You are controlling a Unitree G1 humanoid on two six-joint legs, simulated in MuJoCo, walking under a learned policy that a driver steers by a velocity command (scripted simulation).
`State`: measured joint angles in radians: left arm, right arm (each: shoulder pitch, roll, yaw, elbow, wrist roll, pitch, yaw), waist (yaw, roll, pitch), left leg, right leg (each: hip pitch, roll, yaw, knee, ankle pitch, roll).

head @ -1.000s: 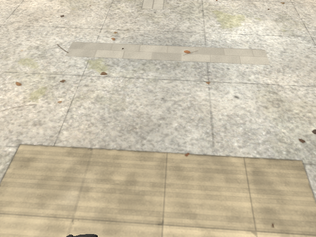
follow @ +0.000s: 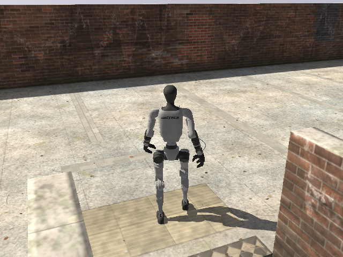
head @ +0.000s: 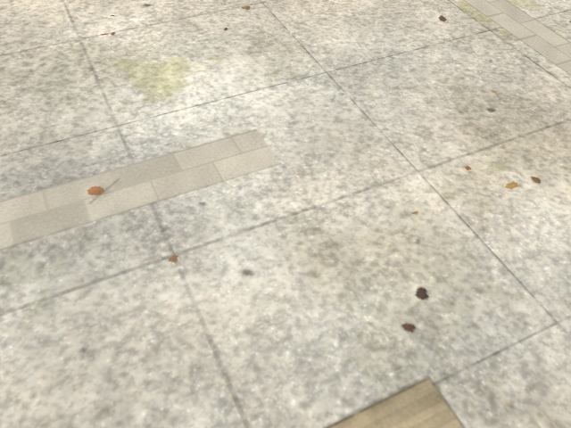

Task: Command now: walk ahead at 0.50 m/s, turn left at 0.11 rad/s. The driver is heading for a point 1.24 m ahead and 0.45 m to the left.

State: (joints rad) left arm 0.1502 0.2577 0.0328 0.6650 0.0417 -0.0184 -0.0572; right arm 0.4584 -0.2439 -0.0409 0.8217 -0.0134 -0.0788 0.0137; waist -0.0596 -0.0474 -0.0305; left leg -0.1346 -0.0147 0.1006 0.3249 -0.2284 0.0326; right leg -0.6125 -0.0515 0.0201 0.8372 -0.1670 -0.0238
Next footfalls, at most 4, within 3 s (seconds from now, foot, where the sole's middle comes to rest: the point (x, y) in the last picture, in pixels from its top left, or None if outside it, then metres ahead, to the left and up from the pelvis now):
0.14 right None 0.21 -0.12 -0.78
0.62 left None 0.45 0.16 -0.78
1.20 right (201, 320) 0.82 0.18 -0.78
1.72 left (89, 279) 0.96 0.50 -0.78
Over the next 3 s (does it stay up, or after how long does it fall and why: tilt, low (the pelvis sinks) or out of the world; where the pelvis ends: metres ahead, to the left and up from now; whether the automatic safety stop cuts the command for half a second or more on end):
stays up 1.01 0.40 0.00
